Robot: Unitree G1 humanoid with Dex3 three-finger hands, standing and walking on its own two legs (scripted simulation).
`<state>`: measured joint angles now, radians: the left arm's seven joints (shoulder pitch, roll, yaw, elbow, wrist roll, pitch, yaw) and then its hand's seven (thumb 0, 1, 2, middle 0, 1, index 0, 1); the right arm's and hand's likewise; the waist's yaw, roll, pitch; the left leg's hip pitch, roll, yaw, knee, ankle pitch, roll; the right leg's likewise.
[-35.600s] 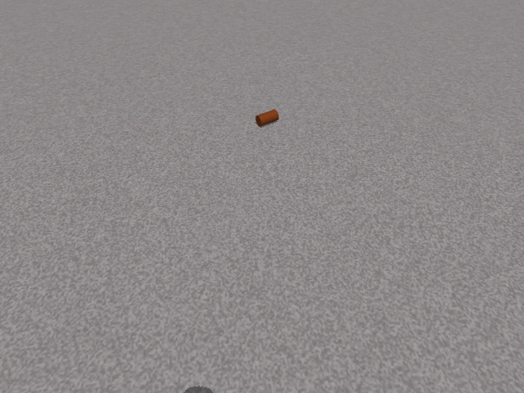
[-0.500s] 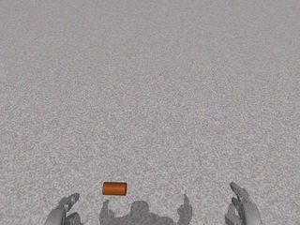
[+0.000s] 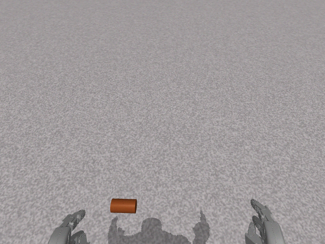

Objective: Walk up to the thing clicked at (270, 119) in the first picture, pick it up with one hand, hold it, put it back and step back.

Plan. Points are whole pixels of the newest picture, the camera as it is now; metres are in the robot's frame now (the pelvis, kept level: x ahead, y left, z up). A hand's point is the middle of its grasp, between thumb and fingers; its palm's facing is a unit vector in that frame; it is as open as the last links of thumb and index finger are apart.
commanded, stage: home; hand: left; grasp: from above
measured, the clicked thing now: (123, 205) +0.46 +0.21 -0.68
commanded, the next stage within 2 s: stand in 0.38 s
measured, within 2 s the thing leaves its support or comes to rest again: neither
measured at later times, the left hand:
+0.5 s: hand out of the picture +0.16 +0.18 -0.05, palm faces +0.03 -0.97 -0.23, open 7.4 cm
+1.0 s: hand out of the picture +0.03 +0.24 -0.11, palm faces +0.06 -0.94 -0.33, open 7.4 cm
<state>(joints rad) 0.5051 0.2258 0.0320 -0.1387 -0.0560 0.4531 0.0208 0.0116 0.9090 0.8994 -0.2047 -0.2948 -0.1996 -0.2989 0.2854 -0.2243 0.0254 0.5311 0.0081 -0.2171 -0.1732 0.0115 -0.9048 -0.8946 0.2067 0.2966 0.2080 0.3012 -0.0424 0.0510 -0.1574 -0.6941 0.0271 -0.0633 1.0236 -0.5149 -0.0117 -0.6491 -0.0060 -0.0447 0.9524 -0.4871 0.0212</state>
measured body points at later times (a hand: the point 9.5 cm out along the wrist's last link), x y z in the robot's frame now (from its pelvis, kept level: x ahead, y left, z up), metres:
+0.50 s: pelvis -0.01 +0.00 +0.00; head +0.02 +0.00 +0.45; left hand +0.15 +0.23 -0.03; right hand +0.15 -0.25 -0.07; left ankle +0.00 +0.12 -0.68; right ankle -0.01 -0.14 -0.68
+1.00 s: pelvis -0.01 +0.00 +0.06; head +0.00 +0.00 +0.50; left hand +0.03 +0.29 -0.08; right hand +0.07 -0.27 -0.08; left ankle +0.00 +0.12 -0.68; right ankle -0.01 -0.14 -0.68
